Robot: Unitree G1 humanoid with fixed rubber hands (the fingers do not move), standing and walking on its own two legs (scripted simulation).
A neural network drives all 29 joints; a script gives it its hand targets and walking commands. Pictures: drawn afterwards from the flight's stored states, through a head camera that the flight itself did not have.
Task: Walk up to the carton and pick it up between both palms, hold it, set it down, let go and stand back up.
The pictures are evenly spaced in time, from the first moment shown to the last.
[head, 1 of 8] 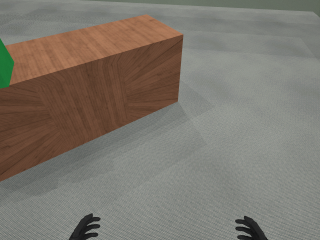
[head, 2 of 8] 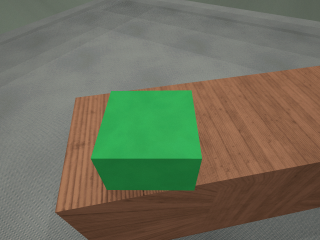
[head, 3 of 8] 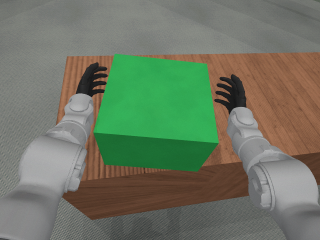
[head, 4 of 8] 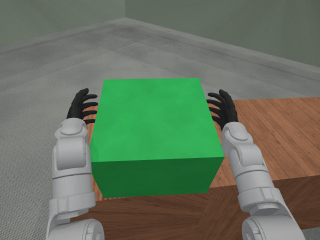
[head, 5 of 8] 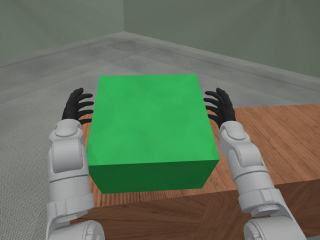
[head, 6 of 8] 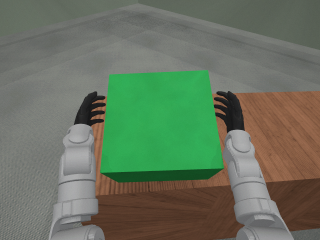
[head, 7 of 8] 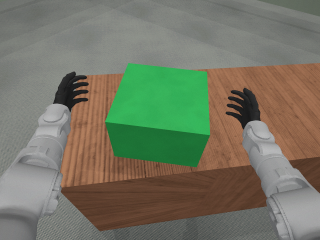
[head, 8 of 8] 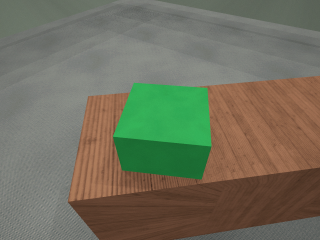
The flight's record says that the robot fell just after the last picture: no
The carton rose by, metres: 0.19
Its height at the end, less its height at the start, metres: +0.00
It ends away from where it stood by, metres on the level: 0.04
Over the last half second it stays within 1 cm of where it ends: yes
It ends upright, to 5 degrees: yes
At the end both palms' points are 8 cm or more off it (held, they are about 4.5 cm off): yes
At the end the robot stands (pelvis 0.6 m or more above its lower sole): yes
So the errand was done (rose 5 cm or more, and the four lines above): yes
